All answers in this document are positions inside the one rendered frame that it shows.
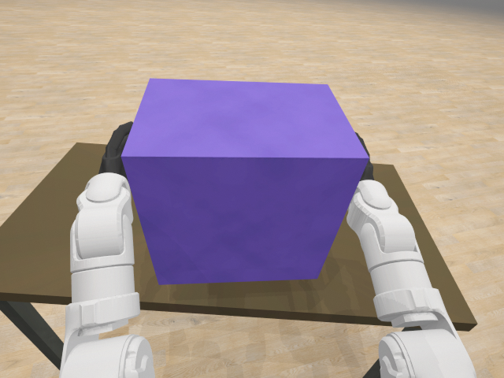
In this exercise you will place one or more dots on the robot right forearm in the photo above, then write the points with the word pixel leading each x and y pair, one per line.
pixel 404 294

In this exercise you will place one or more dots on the left robot upper arm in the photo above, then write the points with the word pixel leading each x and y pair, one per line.
pixel 126 356

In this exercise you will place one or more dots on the left robot hand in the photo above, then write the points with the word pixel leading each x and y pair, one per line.
pixel 111 160

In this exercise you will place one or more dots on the robot left forearm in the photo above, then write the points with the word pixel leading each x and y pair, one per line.
pixel 101 260

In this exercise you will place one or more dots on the carton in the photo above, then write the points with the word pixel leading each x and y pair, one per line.
pixel 238 181

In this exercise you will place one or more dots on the right robot hand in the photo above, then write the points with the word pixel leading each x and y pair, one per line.
pixel 368 172

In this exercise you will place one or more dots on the table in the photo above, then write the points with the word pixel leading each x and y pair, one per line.
pixel 35 266

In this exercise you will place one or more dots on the right robot upper arm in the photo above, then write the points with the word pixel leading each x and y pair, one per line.
pixel 433 353

